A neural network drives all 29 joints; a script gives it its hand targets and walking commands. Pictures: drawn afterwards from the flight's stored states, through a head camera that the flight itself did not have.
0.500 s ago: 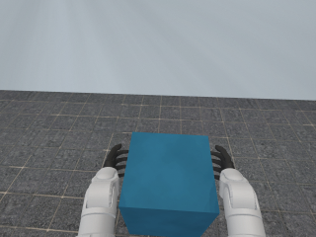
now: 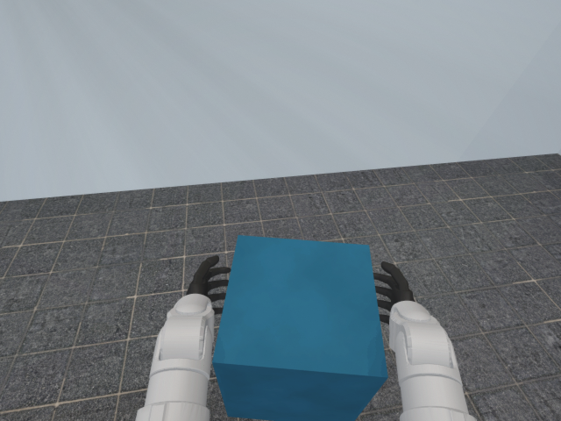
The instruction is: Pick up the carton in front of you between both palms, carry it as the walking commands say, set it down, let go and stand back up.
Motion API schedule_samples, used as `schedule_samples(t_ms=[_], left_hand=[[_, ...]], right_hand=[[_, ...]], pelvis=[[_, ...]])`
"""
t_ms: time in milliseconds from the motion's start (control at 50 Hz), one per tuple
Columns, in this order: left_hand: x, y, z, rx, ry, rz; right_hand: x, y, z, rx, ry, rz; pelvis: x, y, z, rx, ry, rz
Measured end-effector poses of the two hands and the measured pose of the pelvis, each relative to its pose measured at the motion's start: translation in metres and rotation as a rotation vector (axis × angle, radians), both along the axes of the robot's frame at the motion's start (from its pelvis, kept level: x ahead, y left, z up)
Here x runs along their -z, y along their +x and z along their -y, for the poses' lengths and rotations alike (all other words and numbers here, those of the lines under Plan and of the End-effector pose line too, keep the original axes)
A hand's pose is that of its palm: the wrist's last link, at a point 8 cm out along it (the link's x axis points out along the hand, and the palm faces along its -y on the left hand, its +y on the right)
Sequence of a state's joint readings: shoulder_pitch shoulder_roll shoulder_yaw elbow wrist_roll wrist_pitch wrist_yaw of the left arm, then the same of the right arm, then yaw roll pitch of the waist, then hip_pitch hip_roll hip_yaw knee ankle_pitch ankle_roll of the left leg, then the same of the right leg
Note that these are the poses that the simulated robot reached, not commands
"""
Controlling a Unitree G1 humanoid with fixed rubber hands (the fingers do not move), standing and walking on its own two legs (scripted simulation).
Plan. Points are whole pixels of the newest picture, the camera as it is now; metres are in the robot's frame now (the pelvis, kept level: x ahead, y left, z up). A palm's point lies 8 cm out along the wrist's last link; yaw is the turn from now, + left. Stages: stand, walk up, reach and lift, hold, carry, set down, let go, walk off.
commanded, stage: hold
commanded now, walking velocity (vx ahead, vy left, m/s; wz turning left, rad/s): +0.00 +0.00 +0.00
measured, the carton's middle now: (295, 334) +0.30 +0.00 -0.05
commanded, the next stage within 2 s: set down in 0.20 s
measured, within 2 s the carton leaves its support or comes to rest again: neither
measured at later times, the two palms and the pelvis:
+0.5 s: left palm (180, 294) +0.32 +0.18 +0.02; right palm (368, 299) +0.32 -0.12 +0.03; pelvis -0.01 +0.04 -0.01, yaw -2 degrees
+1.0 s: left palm (188, 338) +0.36 +0.21 -0.19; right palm (331, 337) +0.36 -0.09 -0.18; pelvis -0.04 +0.01 -0.11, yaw -2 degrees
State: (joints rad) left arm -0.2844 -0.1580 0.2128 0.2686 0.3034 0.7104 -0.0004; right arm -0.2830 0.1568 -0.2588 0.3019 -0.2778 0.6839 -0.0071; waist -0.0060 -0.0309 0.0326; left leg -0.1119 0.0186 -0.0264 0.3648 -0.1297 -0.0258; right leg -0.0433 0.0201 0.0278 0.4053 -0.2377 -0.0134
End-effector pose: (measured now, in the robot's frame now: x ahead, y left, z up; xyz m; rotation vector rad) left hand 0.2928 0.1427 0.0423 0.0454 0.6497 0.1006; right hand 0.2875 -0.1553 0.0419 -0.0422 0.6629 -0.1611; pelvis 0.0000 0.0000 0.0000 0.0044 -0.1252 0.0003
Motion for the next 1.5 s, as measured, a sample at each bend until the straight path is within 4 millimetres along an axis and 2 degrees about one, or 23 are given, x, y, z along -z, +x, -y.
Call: schedule_samples(t_ms=[180,320,420,520,600,700,780,840,980,1160,1500], left_hand=[[0.001,-0.001,-0.028,-0.012,-0.02,-0.008],[0.001,0.006,-0.036,-0.007,-0.036,-0.011],[0.007,0.019,-0.035,-0.027,-0.067,-0.021],[0.027,0.034,-0.039,-0.041,-0.066,-0.036],[0.059,0.041,-0.046,-0.039,-0.045,-0.051],[0.119,0.041,-0.056,-0.036,-0.023,-0.062],[0.167,0.042,-0.06,-0.036,-0.023,-0.052],[0.194,0.048,-0.062,-0.036,-0.031,-0.028],[0.227,0.067,-0.066,-0.045,-0.056,0.016],[0.267,0.084,-0.078,-0.05,-0.054,-0.019],[0.386,0.105,-0.097,-0.041,-0.038,-0.024]], right_hand=[[-0.004,0.002,-0.028,-0.013,-0.012,-0.008],[-0.004,0.005,-0.036,0.004,-0.012,-0.009],[0.003,0.016,-0.037,0.031,-0.014,-0.019],[0.02,0.035,-0.041,0.016,-0.02,-0.033],[0.05,0.047,-0.048,-0.011,-0.04,-0.048],[0.11,0.051,-0.057,-0.023,-0.034,-0.058],[0.158,0.053,-0.062,-0.014,-0.014,-0.047],[0.185,0.057,-0.063,0.002,0.007,-0.022],[0.216,0.075,-0.067,0.035,0.048,0.027],[0.259,0.09,-0.079,0.033,0.049,-0.005],[0.378,0.112,-0.098,0.027,0.048,-0.009]], pelvis=[[0.0,-0.001,-0.026,0.02,-0.002,0.009],[0.0,-0.001,-0.039,0.03,-0.004,0.011],[0.004,-0.003,-0.041,0.033,-0.002,0.0],[0.01,-0.008,-0.039,0.036,0.001,-0.055],[0.017,-0.013,-0.034,0.029,-0.001,-0.148],[0.03,-0.022,-0.027,0.012,-0.012,-0.311],[0.048,-0.029,-0.021,0.004,-0.022,-0.452],[0.066,-0.033,-0.018,0.005,-0.026,-0.551],[0.105,-0.039,-0.015,0.018,-0.022,-0.692],[0.149,-0.048,-0.018,0.024,-0.027,-0.785],[0.246,-0.07,-0.029,0.037,-0.051,-0.907]])
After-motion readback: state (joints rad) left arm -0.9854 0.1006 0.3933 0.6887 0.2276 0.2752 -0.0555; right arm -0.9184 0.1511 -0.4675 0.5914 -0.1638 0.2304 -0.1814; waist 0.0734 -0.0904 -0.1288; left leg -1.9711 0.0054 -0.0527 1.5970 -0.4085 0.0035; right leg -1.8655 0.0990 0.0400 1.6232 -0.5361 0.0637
